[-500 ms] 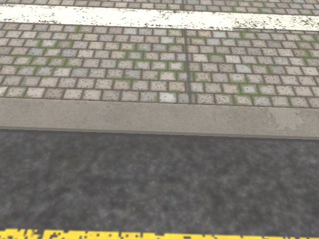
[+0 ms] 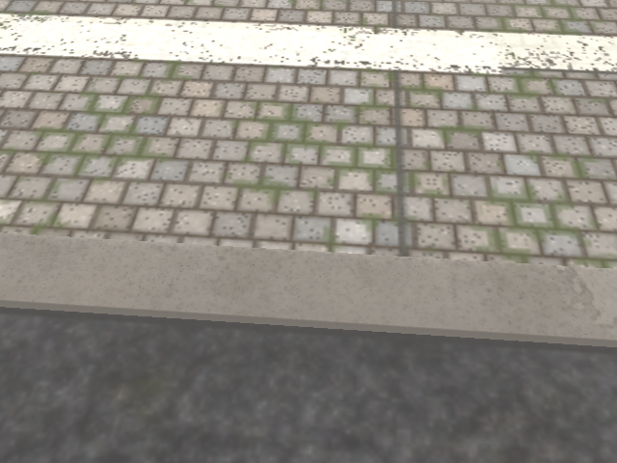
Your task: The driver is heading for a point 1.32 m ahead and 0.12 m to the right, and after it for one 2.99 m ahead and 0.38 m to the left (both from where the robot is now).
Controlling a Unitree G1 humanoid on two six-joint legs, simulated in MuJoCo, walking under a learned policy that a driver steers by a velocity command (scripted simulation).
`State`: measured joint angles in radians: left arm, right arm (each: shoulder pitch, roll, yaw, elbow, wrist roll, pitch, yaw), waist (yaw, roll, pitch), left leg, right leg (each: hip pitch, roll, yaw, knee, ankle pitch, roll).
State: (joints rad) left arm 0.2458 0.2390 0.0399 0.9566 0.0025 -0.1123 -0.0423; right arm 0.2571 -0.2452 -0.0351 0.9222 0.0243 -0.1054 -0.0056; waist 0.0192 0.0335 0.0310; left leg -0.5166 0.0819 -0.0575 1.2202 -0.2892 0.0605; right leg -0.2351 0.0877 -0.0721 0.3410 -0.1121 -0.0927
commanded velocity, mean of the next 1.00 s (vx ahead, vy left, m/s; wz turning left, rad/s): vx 0.38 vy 0.00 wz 0.00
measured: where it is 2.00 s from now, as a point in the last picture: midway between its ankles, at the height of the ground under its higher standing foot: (296, 450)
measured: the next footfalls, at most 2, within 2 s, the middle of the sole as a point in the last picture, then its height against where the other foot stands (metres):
left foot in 0.36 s outside the picture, level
right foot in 0.86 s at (350, 401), level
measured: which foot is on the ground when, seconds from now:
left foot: up 0.00-0.34, down 0.36-0.90, up 0.92-1.00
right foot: down 0.00-0.38, up 0.40-0.84, down 0.86-1.00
